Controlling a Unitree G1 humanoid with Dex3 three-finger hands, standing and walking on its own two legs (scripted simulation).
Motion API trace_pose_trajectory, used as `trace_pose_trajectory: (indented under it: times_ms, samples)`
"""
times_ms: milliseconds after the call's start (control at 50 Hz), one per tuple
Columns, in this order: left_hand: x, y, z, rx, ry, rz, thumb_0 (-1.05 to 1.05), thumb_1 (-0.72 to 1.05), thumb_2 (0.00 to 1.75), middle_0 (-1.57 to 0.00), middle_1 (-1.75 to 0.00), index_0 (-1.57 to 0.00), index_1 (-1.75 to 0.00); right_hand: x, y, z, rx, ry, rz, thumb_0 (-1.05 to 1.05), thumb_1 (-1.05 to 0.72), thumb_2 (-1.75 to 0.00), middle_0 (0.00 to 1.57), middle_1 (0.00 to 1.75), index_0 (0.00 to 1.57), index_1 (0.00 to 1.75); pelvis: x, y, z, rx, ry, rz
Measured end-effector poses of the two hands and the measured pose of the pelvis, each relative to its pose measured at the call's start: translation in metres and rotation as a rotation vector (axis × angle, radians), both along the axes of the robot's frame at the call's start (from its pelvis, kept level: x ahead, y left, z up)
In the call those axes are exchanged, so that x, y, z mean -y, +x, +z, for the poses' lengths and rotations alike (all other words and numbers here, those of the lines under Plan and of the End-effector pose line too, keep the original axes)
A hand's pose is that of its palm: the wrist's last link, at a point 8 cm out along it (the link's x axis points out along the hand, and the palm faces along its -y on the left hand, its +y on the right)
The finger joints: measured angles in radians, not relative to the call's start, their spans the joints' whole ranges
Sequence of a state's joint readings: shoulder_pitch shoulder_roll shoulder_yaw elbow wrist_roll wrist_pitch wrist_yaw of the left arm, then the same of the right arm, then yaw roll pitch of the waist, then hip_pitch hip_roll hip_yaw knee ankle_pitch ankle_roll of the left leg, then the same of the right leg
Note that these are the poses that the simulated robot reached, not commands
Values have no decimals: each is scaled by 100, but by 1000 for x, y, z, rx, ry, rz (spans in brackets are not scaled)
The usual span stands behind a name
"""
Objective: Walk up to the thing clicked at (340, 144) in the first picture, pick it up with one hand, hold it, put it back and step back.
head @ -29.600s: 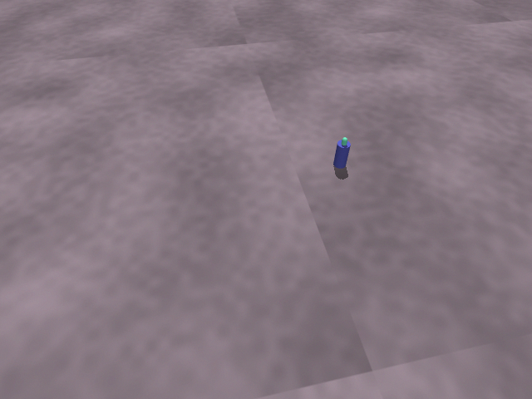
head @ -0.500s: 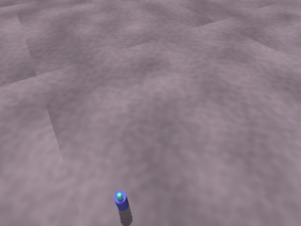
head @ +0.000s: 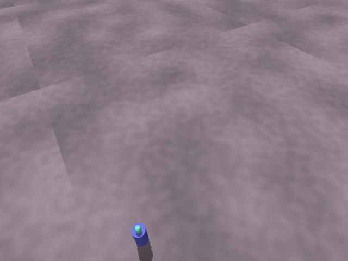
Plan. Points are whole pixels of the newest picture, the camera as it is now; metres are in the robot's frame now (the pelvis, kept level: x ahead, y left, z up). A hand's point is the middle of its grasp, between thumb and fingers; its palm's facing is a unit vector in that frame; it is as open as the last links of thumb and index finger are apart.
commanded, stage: stand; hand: left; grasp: from the side
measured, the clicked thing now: (139, 233) +0.39 +0.21 -0.69
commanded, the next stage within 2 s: step back in 0.40 s
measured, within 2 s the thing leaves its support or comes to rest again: neither
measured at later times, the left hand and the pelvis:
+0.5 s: hand out of the picture +0.08 +0.26 -0.16, palm faces +0.01 -0.93 -0.36, open 7.3 cm; pelvis +0.00 +0.00 -0.01, yaw +0 degrees
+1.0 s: hand out of the picture +0.05 +0.29 -0.18, palm faces -0.10 -0.92 -0.37, open 7.4 cm; pelvis -0.09 +0.04 -0.02, yaw -3 degrees
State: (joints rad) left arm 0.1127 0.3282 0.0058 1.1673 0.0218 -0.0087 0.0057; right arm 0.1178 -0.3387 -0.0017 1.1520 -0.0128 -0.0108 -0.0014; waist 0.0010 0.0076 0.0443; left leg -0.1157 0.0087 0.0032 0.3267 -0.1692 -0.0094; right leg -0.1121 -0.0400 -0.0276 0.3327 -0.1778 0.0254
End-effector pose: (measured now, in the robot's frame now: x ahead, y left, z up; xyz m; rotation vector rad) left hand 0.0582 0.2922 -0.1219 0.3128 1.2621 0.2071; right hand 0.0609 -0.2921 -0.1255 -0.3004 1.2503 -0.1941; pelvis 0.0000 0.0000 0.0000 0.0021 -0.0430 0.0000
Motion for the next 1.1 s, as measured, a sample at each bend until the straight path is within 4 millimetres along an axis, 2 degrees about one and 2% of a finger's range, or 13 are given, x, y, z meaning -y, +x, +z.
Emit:
trace_pose_trajectory:
  times_ms: [420,600,700,760,820,960,1100]
  samples:
    - [1,12,0,10,-5,5,0,90,90,-20,-30,-21,-30,3,10,1,2,-2,0,0,-90,-89,21,30,20,30,1,8,0,-8,-1,-2]
    - [-21,17,-4,62,43,-4,0,90,90,-20,-30,-21,-30,16,9,-4,23,-40,-7,0,-90,-89,21,30,21,30,-4,-21,-15,-16,-13,8]
    - [-41,24,-13,101,53,-49,0,90,90,-20,-30,-21,-30,10,-12,-2,28,-77,-13,0,-90,-89,21,30,20,30,-23,-36,-25,-21,-1,6]
    - [-53,32,-23,139,52,-53,0,90,90,-20,-30,-21,-30,3,-35,-4,3,-108,-1,0,-90,-89,21,30,20,30,-32,-47,-34,-24,-9,8]
    - [-54,31,-23,149,50,-57,0,90,90,-20,-30,-21,-30,-7,-60,0,-39,-108,-5,0,-90,-89,21,30,20,30,-35,-57,-29,-21,-15,6]
    - [-43,-4,-21,93,24,-111,0,90,90,-20,-30,-21,-30,-17,-90,3,-3,-102,-40,0,-90,-89,21,30,21,30,-37,-82,-22,-26,-22,-38]
    - [-31,-45,-22,80,45,-133,0,90,90,-20,-30,-21,-30,-5,-113,-17,52,-68,-49,0,-90,-89,21,30,21,30,-27,-114,-34,-13,-22,-76]
